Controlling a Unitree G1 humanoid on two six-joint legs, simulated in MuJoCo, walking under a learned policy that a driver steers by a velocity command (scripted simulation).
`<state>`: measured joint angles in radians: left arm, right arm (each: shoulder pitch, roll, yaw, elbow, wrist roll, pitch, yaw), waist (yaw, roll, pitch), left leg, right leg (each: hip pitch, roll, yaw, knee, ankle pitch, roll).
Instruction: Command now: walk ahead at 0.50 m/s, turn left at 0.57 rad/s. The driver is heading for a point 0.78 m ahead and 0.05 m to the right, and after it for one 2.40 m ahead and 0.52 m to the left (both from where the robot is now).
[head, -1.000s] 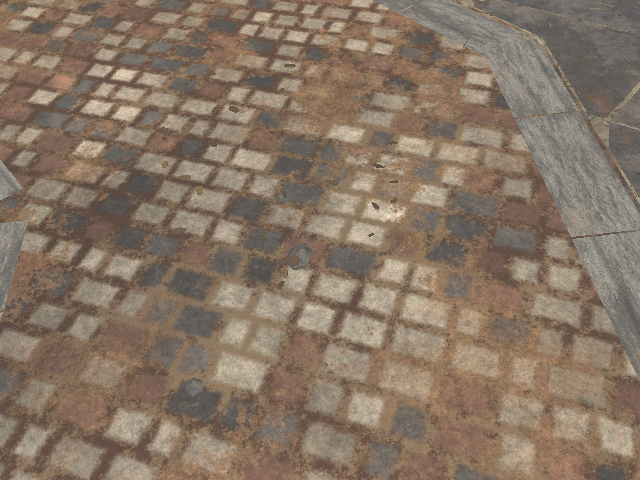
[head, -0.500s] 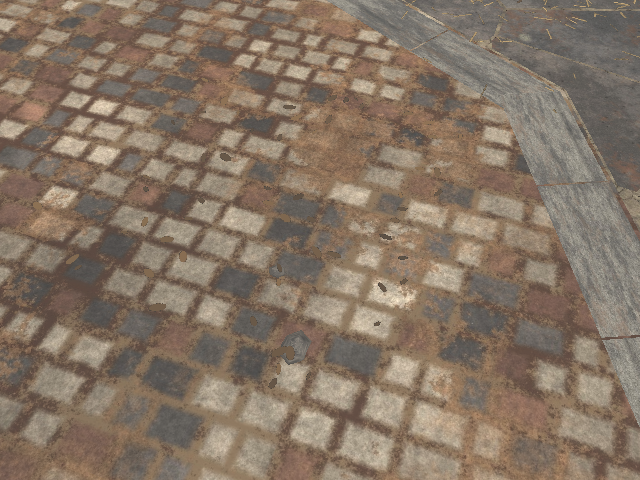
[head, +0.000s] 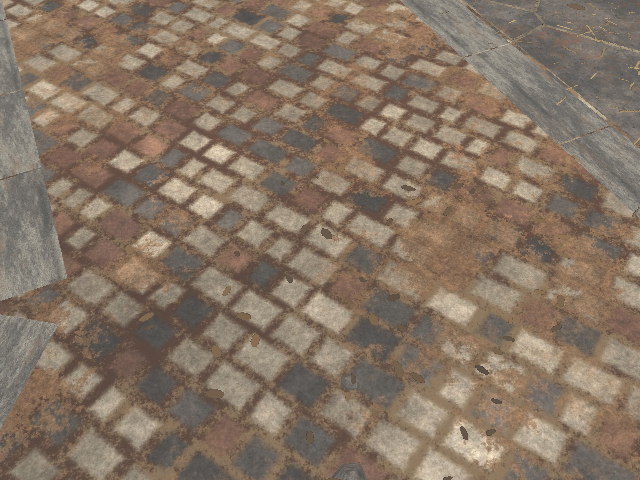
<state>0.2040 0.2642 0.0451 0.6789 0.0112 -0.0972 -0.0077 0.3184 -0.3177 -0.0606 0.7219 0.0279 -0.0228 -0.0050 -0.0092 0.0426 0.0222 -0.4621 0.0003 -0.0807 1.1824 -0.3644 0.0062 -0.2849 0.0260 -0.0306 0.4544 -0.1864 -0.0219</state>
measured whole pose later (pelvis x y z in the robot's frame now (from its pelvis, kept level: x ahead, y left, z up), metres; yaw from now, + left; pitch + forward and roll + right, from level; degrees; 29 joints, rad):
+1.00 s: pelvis +0.53 +0.02 -0.01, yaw -13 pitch +1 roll +1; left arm 0.17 0.30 0.07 0.69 -0.02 -0.04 -0.04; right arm 0.25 -0.29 -0.06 0.81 0.02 -0.09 0.00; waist -0.01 -0.01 0.07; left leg -0.29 0.04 0.00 1.19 -0.45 0.00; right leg -0.42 0.06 -0.03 0.59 -0.17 -0.09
